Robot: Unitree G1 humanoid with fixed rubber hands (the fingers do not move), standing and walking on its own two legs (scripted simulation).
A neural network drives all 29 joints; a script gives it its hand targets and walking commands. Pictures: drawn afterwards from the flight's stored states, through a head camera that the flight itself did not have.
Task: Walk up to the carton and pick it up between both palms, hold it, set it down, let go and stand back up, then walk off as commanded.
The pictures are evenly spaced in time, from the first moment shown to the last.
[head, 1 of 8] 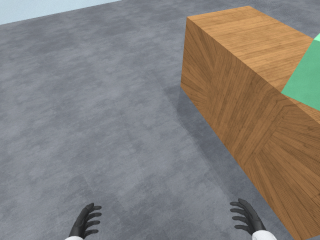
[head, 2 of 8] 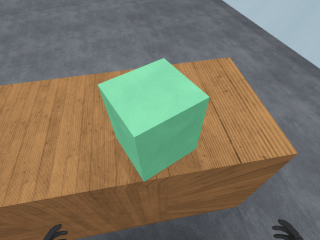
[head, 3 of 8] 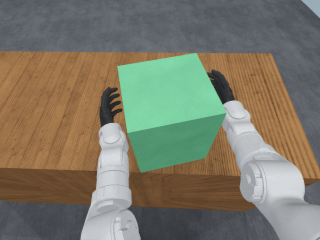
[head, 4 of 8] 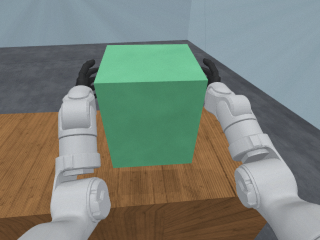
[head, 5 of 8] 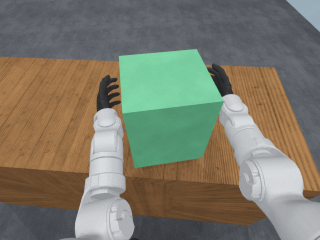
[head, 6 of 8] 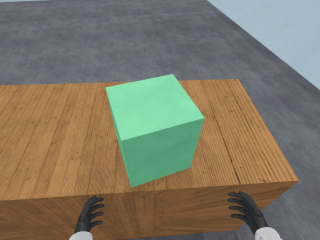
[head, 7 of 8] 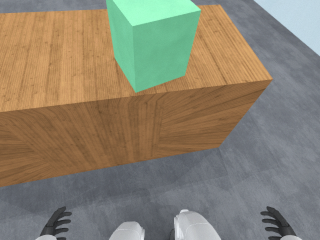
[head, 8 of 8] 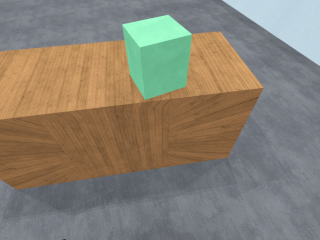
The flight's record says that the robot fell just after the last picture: no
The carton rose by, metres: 0.23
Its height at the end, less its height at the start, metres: +0.00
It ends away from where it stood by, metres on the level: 0.02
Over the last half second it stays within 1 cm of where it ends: yes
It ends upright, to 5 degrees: yes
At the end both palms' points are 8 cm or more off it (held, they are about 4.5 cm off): yes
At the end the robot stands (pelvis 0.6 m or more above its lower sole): yes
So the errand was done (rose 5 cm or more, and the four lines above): yes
